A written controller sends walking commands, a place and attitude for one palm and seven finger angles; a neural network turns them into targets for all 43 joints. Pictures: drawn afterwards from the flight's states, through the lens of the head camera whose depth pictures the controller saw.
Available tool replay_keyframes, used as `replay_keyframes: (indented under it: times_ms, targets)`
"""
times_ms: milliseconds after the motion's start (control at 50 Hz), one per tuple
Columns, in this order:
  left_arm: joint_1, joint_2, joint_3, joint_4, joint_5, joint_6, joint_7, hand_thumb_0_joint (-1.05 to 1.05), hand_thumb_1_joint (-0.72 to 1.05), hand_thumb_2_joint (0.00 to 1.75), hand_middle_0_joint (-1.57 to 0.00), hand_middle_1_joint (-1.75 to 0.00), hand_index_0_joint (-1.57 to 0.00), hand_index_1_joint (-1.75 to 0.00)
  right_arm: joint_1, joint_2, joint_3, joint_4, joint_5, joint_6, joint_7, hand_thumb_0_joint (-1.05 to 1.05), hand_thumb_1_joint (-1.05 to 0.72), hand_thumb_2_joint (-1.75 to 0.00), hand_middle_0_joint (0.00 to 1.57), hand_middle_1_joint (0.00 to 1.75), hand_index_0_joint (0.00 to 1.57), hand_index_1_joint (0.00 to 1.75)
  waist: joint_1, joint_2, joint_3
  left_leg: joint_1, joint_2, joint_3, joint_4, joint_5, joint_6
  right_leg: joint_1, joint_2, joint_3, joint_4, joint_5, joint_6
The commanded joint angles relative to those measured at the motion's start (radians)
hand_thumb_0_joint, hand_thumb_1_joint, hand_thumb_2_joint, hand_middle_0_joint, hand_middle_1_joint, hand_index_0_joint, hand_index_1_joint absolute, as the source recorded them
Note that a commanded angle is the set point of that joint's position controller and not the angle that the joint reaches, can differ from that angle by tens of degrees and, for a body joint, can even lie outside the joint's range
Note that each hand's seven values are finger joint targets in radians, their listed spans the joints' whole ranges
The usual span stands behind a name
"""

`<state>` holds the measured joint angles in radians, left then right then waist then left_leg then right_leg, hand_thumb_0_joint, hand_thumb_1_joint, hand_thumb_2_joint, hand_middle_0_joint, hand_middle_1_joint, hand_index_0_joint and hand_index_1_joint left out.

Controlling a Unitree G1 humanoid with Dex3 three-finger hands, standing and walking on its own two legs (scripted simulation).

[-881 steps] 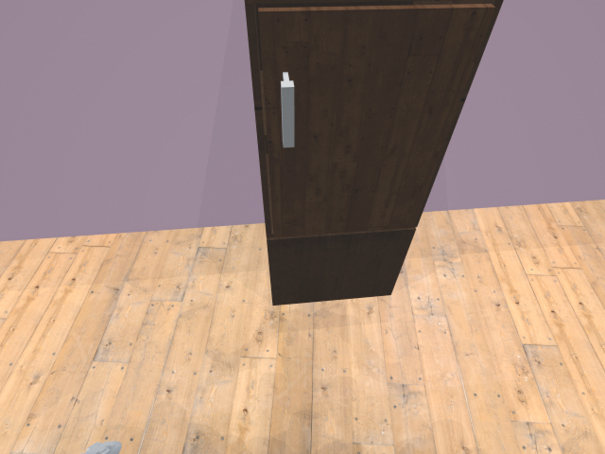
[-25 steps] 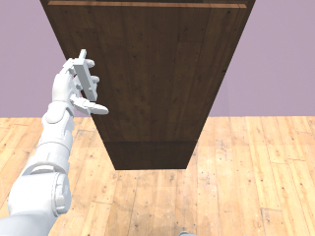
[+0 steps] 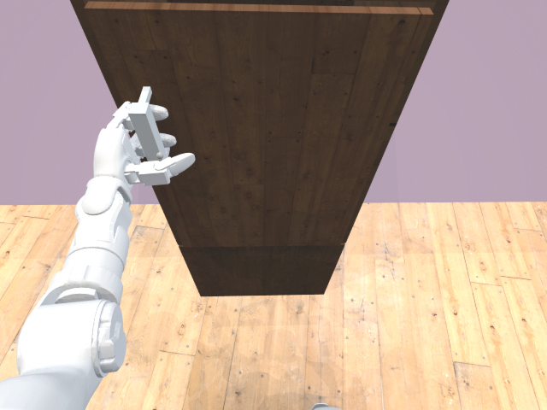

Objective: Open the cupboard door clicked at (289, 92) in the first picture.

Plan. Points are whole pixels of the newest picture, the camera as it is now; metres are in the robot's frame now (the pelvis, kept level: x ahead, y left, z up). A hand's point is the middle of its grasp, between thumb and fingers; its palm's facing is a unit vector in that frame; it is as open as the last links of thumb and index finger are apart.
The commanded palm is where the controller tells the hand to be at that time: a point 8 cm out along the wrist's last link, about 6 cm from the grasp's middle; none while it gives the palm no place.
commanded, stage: close the thumb around the handle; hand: left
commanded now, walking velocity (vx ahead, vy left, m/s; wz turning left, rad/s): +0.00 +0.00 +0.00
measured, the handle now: (154, 133) +0.50 +0.18 +0.11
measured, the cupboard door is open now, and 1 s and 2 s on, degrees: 0 21 37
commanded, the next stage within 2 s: pull the door open along its arc in 0.32 s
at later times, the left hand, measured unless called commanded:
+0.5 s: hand (166, 157) +0.46 +0.15 +0.10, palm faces +0.00 -1.00 +0.01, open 5.5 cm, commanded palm +0.42 +0.20 +0.11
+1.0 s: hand (185, 231) +0.33 +0.11 +0.11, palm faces +0.20 -0.98 +0.08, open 5.9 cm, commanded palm +0.27 +0.14 +0.11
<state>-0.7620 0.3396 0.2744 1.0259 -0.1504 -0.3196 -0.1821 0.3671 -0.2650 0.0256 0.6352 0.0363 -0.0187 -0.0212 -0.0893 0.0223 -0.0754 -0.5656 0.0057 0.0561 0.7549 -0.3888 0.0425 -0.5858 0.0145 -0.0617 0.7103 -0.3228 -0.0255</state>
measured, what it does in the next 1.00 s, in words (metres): stands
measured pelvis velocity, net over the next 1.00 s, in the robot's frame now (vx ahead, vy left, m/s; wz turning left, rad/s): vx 0.01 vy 0.00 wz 0.00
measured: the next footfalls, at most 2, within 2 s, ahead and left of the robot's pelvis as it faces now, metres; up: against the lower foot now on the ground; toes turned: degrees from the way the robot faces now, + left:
none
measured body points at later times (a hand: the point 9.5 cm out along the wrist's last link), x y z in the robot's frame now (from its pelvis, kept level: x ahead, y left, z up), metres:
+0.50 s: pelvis +0.00 +0.00 +0.00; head +0.06 +0.00 +0.45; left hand +0.45 +0.21 +0.11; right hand +0.06 -0.26 -0.11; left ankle -0.01 +0.09 -0.71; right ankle +0.01 -0.11 -0.71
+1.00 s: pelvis +0.01 +0.00 +0.01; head +0.03 -0.02 +0.46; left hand +0.31 +0.16 +0.11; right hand +0.18 -0.23 -0.08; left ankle -0.01 +0.09 -0.71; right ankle +0.01 -0.11 -0.71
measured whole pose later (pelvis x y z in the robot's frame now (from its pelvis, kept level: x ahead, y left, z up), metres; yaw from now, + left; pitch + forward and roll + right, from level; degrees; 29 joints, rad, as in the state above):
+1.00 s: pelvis +0.01 +0.00 +0.01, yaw +0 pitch +5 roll +0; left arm 0.00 0.00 -0.02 0.04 -0.11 -0.08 0.21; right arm 0.22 -0.22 0.01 0.55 0.02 -0.05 0.02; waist 0.00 0.04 -0.07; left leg -0.38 0.00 0.06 0.66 -0.38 0.04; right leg -0.41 0.01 -0.05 0.65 -0.33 -0.03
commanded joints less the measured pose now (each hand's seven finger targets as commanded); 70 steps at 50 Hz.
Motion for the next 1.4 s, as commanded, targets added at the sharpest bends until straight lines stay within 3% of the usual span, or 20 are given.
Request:
replay_keyframes:
  times_ms: [0, 100, 260, 300, 380, 400, 420, 480, 660, 780, 800, 860, 880, 900, 1020, 1080, 1140, 1180, 1320, 1380]
  targets:
    - [-0.455, 0.196, 0.025, -0.230, -0.016, -0.070, 0.002, 0.00, 0.62, 0.78, -0.38, -1.32, -0.38, -1.32, 0.079, -0.152, -0.055, -0.081, -0.002, -0.027, -0.010, 0.00, -0.90, -0.90, 0.20, 0.30, 0.20, 0.30, -0.012, 0.003, -0.380, 0.211, 0.000, -0.079, -0.082, 0.348, -0.017, 0.163, 0.021, 0.038, -0.051, 0.322, -0.001]
    - [-0.426, 0.217, 0.038, -0.234, -0.005, -0.063, 0.004, 0.00, 0.90, 0.90, -0.40, -1.35, -0.40, -1.35, 0.070, -0.150, -0.052, -0.090, 0.000, -0.021, -0.010, 0.00, -0.90, -0.90, 0.20, 0.30, 0.20, 0.30, -0.001, 0.023, -0.360, 0.185, -0.004, -0.070, -0.085, 0.350, -0.017, 0.184, 0.018, 0.041, -0.049, 0.338, -0.002]
    - [-0.397, 0.296, 0.121, -0.239, -0.017, -0.053, 0.012, 0.00, 0.90, 0.90, -0.40, -1.35, -0.40, -1.35, 0.067, -0.151, -0.049, -0.103, -0.003, -0.015, -0.018, 0.00, -0.90, -0.90, 0.20, 0.30, 0.20, 0.30, 0.019, -0.024, -0.344, 0.131, -0.008, -0.057, -0.093, 0.327, -0.011, 0.243, 0.015, 0.047, -0.054, 0.350, -0.001]
    - [-0.389, 0.258, 0.088, -0.260, -0.004, -0.056, 0.018, 0.00, 0.90, 0.90, -0.40, -1.35, -0.40, -1.35, 0.058, -0.142, -0.048, -0.112, -0.003, -0.016, -0.015, 0.00, -0.90, -0.90, 0.20, 0.30, 0.20, 0.30, 0.019, 0.009, -0.349, 0.149, -0.009, -0.055, -0.094, 0.332, -0.012, 0.227, 0.015, 0.049, -0.053, 0.350, 0.000]
    - [-0.404, 0.271, 0.090, -0.258, 0.000, -0.058, 0.025, 0.00, 0.90, 0.90, -0.40, -1.35, -0.40, -1.35, 0.057, -0.147, -0.047, -0.110, -0.002, -0.014, -0.016, 0.00, -0.90, -0.90, 0.20, 0.30, 0.20, 0.30, 0.011, 0.016, -0.342, 0.154, -0.005, -0.059, -0.096, 0.310, -0.015, 0.209, 0.016, 0.049, -0.057, 0.324, -0.001]
    - [-0.426, 0.251, 0.072, -0.270, -0.002, -0.062, 0.024, 0.00, 0.90, 0.90, -0.40, -1.35, -0.40, -1.35, 0.057, -0.144, -0.048, -0.109, -0.002, -0.015, -0.017, 0.00, -0.90, -0.90, 0.20, 0.30, 0.20, 0.30, 0.005, 0.008, -0.351, 0.162, -0.005, -0.061, -0.098, 0.303, -0.015, 0.210, 0.017, 0.047, -0.057, 0.316, 0.000]
    - [-0.461, 0.163, 0.001, -0.274, -0.006, -0.062, 0.022, 0.00, 0.90, 0.90, -0.40, -1.35, -0.40, -1.35, 0.050, -0.137, -0.047, -0.108, 0.000, -0.021, -0.013, 0.00, -0.90, -0.90, 0.20, 0.30, 0.20, 0.30, -0.014, 0.033, -0.338, 0.184, -0.003, -0.066, -0.100, 0.295, -0.019, 0.177, 0.019, 0.042, -0.062, 0.299, -0.001]
    - [-0.379, 0.163, 0.021, -0.293, -0.013, -0.066, 0.036, 0.00, 0.90, 0.90, -0.40, -1.35, -0.40, -1.35, 0.057, -0.146, -0.058, -0.107, -0.001, -0.032, -0.006, 0.00, -0.90, -0.90, 0.20, 0.30, 0.20, 0.30, 0.010, 0.022, -0.394, 0.227, 0.000, -0.073, -0.090, 0.345, -0.022, 0.178, 0.022, 0.037, -0.053, 0.313, -0.005]
    - [0.000, 0.096, -0.008, -0.576, -0.046, -0.027, 0.024, 0.00, 0.90, 0.90, -0.40, -1.35, -0.40, -1.35, -0.008, -0.131, -0.063, -0.174, 0.009, -0.041, 0.012, 0.00, -0.90, -0.90, 0.20, 0.30, 0.20, 0.30, 0.080, -0.015, -0.389, 0.225, 0.003, -0.049, -0.114, 0.453, -0.014, 0.310, 0.016, 0.036, -0.058, 0.423, -0.007]
    - [0.275, -0.003, -0.085, -0.892, -0.059, 0.033, 0.047, 0.00, 0.90, 0.90, -0.40, -1.35, -0.40, -1.35, -0.104, -0.103, -0.055, -0.220, 0.018, -0.068, 0.017, 0.00, -0.90, -0.90, 0.20, 0.30, 0.20, 0.30, 0.094, -0.002, -0.294, 0.248, 0.006, -0.036, -0.153, 0.427, -0.015, 0.326, 0.009, 0.028, -0.089, 0.411, 0.000]
    - [0.311, -0.041, -0.046, -0.941, -0.087, 0.057, 0.117, 0.00, 0.90, 0.90, -0.40, -1.35, -0.40, -1.35, -0.134, -0.084, -0.055, -0.225, 0.018, -0.073, 0.017, 0.00, -0.90, -0.90, 0.20, 0.30, 0.20, 0.30, 0.131, -0.025, -0.272, 0.227, 0.002, -0.033, -0.161, 0.392, -0.019, 0.328, 0.011, 0.019, -0.103, 0.374, 0.001]
    - [0.421, -0.164, -0.137, -1.072, -0.049, 0.118, 0.287, 0.00, 0.90, 0.90, -0.40, -1.35, -0.40, -1.35, -0.178, -0.069, -0.049, -0.224, 0.001, -0.090, 0.026, 0.00, -0.90, -0.90, 0.20, 0.30, 0.20, 0.30, 0.122, -0.073, -0.215, 0.241, 0.006, -0.044, -0.176, 0.358, -0.024, 0.317, 0.008, 0.002, -0.116, 0.319, 0.005]
    - [0.471, -0.189, -0.147, -1.142, -0.029, 0.136, 0.350, 0.00, 0.90, 0.90, -0.40, -1.35, -0.40, -1.35, -0.191, -0.061, -0.050, -0.226, -0.005, -0.088, 0.032, 0.00, -0.90, -0.90, 0.20, 0.30, 0.20, 0.30, 0.137, -0.040, -0.230, 0.252, 0.005, -0.041, -0.176, 0.373, -0.027, 0.328, 0.003, 0.004, -0.112, 0.326, 0.005]
    - [0.509, -0.243, -0.218, -1.229, 0.007, 0.151, 0.392, 0.00, 0.90, 0.90, -0.40, -1.35, -0.40, -1.35, -0.200, -0.053, -0.047, -0.232, -0.014, -0.086, 0.040, 0.00, -0.90, -0.90, 0.20, 0.30, 0.20, 0.30, 0.128, -0.006, -0.252, 0.281, 0.005, -0.042, -0.170, 0.405, -0.030, 0.332, 0.000, 0.005, -0.103, 0.346, 0.004]
    - [0.715, -0.406, -0.452, -1.465, 0.157, 0.265, 0.588, 0.00, 0.90, 0.90, -0.40, -1.35, -0.40, -1.35, -0.250, -0.024, -0.039, -0.260, -0.047, -0.030, 0.049, 0.00, -0.90, -0.90, 0.20, 0.30, 0.20, 0.30, 0.093, -0.047, -0.194, 0.301, 0.010, -0.061, -0.154, 0.376, -0.033, 0.330, -0.014, 0.001, -0.107, 0.338, 0.000]
    - [0.812, -0.453, -0.503, -1.511, 0.195, 0.299, 0.672, 0.00, 0.90, 0.90, -0.40, -1.35, -0.40, -1.35, -0.296, -0.008, -0.035, -0.269, -0.060, -0.002, 0.046, 0.00, -0.90, -0.90, 0.20, 0.30, 0.20, 0.30, 0.102, -0.078, -0.172, 0.296, 0.005, -0.067, -0.144, 0.340, -0.030, 0.343, -0.018, 0.005, -0.122, 0.323, -0.004]
    - [0.916, -0.516, -0.574, -1.541, 0.233, 0.328, 0.715, 0.00, 0.90, 0.90, -0.40, -1.35, -0.40, -1.35, -0.338, 0.006, -0.029, -0.268, -0.065, 0.027, 0.058, 0.00, -0.90, -0.90, 0.20, 0.30, 0.20, 0.30, 0.114, -0.035, -0.162, 0.301, 0.000, -0.068, -0.126, 0.348, -0.030, 0.342, -0.020, 0.006, -0.120, 0.333, -0.014]
    - [0.973, -0.547, -0.615, -1.573, 0.216, 0.342, 0.706, 0.00, 0.90, 0.90, -0.40, -1.35, -0.40, -1.35, -0.357, 0.011, -0.025, -0.265, -0.060, 0.040, 0.068, 0.00, -0.90, -0.90, 0.20, 0.30, 0.20, 0.30, 0.114, -0.027, -0.160, 0.306, 0.001, -0.074, -0.123, 0.357, -0.031, 0.351, -0.020, 0.002, -0.118, 0.356, -0.016]
    - [1.333, -0.546, -0.654, -1.777, 0.168, 0.369, 0.642, 0.00, 0.90, 0.90, -0.40, -1.35, -0.40, -1.35, -0.402, 0.020, -0.014, -0.310, -0.049, 0.065, 0.093, 0.00, -0.90, -0.90, 0.20, 0.30, 0.20, 0.30, 0.133, -0.055, -0.127, 0.283, -0.005, -0.072, -0.091, 0.331, -0.024, 0.372, -0.033, 0.015, -0.134, 0.413, -0.006]
    - [1.306, -0.504, -0.617, -1.792, 0.174, 0.368, 0.650, 0.00, 0.90, 0.90, -0.40, -1.35, -0.40, -1.35, -0.411, 0.015, -0.012, -0.316, -0.054, 0.063, 0.085, 0.00, -0.90, -0.90, 0.20, 0.30, 0.20, 0.30, 0.128, -0.059, -0.090, 0.265, -0.016, -0.068, -0.076, 0.283, -0.023, 0.341, -0.039, 0.043, -0.155, 0.362, -0.001]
